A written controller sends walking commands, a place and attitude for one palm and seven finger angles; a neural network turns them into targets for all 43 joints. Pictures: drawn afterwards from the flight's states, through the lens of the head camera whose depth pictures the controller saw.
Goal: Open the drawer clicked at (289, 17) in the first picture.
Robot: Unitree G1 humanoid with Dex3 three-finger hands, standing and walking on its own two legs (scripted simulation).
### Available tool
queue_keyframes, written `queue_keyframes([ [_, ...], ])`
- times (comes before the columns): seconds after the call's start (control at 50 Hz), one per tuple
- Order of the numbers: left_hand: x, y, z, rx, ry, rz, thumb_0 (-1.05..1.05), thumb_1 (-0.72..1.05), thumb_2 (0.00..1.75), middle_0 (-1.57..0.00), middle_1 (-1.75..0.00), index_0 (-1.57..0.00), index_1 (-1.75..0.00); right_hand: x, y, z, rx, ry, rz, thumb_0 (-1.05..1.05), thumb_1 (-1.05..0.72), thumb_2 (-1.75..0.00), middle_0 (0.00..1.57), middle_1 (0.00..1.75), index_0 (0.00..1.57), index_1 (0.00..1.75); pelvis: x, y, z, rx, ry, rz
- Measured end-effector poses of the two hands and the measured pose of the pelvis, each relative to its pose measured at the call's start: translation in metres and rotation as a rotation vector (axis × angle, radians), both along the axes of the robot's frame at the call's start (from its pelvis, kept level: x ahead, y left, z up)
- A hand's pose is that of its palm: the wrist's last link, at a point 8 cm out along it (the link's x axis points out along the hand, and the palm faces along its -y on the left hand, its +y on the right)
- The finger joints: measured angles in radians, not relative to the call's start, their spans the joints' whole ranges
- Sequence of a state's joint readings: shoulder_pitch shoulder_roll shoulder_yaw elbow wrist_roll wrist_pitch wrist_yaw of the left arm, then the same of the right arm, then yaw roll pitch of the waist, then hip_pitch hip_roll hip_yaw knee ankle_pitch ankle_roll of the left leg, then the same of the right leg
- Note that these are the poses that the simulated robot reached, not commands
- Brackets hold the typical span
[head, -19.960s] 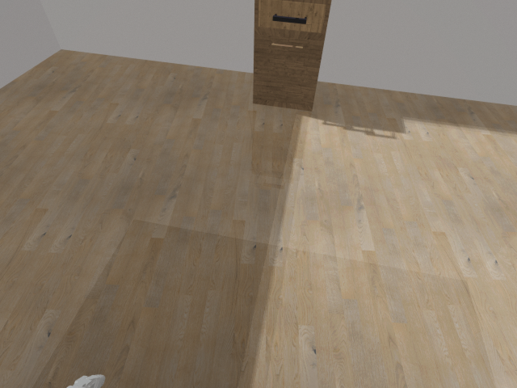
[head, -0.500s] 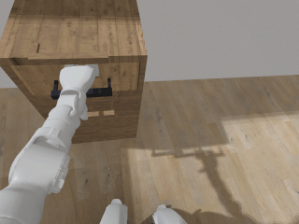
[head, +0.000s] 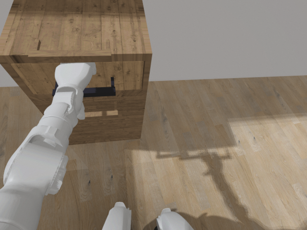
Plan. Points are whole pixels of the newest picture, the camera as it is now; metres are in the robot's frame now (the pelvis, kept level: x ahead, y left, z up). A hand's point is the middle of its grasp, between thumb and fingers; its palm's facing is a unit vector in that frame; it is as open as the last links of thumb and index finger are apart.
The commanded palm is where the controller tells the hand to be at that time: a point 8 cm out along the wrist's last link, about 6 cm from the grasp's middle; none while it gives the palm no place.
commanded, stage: move the hooked fingers above the handle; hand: left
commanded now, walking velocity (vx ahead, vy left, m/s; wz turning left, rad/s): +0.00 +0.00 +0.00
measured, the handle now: (85, 87) +0.57 +0.19 -0.07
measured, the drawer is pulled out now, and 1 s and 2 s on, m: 0.00 0.00 0.00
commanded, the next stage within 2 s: lower the fingers behind the handle in 1.10 s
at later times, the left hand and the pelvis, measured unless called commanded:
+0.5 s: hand (70, 91) +0.50 +0.21 -0.01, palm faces -0.22 -0.01 -0.98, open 13.7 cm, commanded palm +0.51 +0.17 +0.04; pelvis +0.00 +0.00 +0.01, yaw -1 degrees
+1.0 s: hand (61, 90) +0.50 +0.23 +0.00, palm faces -0.19 -0.01 -0.98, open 13.7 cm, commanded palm +0.51 +0.17 +0.04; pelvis +0.00 +0.00 +0.01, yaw -1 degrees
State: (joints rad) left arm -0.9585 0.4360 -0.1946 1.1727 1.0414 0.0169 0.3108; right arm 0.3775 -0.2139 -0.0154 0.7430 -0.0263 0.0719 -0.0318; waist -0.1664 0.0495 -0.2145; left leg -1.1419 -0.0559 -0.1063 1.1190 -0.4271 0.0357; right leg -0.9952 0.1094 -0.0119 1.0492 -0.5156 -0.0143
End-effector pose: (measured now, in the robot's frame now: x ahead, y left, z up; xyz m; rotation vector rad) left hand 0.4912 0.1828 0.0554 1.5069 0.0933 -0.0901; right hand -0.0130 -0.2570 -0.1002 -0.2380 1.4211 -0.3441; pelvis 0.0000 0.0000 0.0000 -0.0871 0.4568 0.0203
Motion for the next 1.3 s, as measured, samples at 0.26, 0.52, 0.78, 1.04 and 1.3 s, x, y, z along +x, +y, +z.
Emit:
queue_keyframes([
  [0.26,0.014,-0.008,-0.038,0.014,-0.169,0.074,0.00,-0.49,0.30,-0.37,-1.25,-0.36,-1.23,-0.004,-0.008,-0.026,0.001,0.015,-0.029,0.00,-0.91,-0.90,0.20,0.30,0.20,0.30,-0.010,0.002,-0.024,0.002,0.070,-0.056],
  [0.52,0.004,0.015,-0.011,0.049,0.123,0.105,-0.01,-0.49,0.30,-0.32,-1.20,-0.33,-1.21,-0.008,0.011,-0.002,0.056,0.014,-0.043,0.01,-0.90,-0.90,0.20,0.30,0.20,0.30,0.004,-0.002,0.005,0.006,-0.004,-0.025],
  [0.78,0.010,-0.014,-0.036,0.001,-0.242,0.016,0.00,-0.49,0.30,-0.41,-1.26,-0.32,-1.20,-0.002,-0.011,-0.031,0.001,0.033,-0.024,0.01,-0.91,-0.90,0.20,0.30,0.20,0.30,-0.004,0.005,-0.027,0.005,0.073,-0.063],
  [1.04,-0.004,0.033,-0.001,0.075,0.136,0.197,0.00,-0.49,0.30,-0.33,-1.21,-0.33,-1.21,0.016,0.007,-0.001,0.056,-0.032,-0.003,0.00,-0.90,-0.90,0.20,0.30,0.20,0.30,0.003,-0.005,0.010,0.010,-0.016,-0.010],
  [1.3,0.014,-0.043,-0.033,-0.071,-0.246,-0.100,0.00,-0.49,0.30,-0.41,-1.28,-0.32,-1.20,-0.002,-0.020,-0.025,-0.052,0.012,-0.011,0.00,-0.91,-0.90,0.20,0.30,0.20,0.30,-0.007,0.002,-0.031,0.001,0.079,-0.053],
])
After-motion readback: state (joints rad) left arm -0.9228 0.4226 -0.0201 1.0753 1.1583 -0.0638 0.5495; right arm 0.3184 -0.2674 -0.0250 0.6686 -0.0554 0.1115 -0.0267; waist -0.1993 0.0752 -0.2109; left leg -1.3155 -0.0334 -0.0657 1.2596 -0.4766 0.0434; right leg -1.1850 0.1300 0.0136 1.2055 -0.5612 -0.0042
